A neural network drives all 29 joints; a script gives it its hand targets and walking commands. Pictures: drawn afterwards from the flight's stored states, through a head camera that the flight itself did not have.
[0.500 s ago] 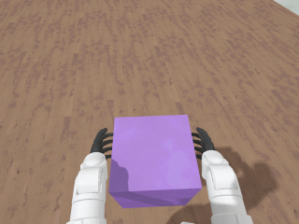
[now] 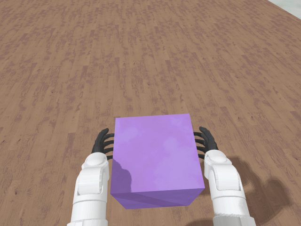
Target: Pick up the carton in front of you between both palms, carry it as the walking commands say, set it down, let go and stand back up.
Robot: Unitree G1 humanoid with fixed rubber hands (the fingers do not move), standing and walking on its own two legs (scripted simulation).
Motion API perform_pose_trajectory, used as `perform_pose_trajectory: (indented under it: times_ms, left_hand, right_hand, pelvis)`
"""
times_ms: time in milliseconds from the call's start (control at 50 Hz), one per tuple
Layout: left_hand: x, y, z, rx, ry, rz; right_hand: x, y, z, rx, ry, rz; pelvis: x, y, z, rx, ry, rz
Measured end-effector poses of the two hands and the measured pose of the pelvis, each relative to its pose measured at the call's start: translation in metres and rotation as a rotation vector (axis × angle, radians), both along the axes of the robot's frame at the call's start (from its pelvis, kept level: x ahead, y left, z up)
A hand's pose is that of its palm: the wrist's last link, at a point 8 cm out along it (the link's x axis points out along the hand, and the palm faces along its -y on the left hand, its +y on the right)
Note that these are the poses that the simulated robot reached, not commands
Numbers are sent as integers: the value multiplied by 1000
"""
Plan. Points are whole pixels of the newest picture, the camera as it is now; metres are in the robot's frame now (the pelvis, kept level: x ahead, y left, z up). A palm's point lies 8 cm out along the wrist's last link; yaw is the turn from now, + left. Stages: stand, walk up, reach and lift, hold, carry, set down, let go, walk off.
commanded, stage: carry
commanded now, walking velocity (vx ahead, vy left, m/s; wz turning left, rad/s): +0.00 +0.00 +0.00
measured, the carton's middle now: (155, 165) +0.31 +0.00 -0.05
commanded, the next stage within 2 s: hold in 2.00 s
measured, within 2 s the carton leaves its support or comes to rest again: neither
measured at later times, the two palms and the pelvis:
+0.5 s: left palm (90, 167) +0.27 +0.17 +0.02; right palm (203, 164) +0.27 -0.13 +0.02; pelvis -0.02 +0.02 -0.01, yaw +0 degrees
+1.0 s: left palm (86, 184) +0.22 +0.17 +0.04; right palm (209, 181) +0.22 -0.13 +0.03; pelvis -0.07 +0.02 -0.01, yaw +0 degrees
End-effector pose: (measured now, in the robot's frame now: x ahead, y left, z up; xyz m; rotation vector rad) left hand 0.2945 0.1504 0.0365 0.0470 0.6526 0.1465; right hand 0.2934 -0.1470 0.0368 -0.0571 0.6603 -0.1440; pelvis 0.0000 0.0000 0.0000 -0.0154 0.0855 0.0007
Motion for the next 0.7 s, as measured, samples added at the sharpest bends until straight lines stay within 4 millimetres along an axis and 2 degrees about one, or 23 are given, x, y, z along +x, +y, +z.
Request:
perform_pose_trajectory:
  times_ms: [200,300,500,700]
  left_hand:
    - [2,12,3,6,2,3]
    - [1,18,0,-3,-9,2]
    - [-24,21,-13,5,8,12]
    - [-46,18,-7,8,-1,7]
  right_hand:
    - [3,12,1,2,3,4]
    - [0,18,0,-3,-7,0]
    - [-22,21,-16,2,12,13]
    - [-45,18,-10,1,4,8]
  pelvis:
    - [5,11,1,-4,-12,2]
    - [-1,17,-4,-9,-8,6]
    - [-20,18,-14,-6,-31,7]
    - [-43,16,-12,5,-54,6]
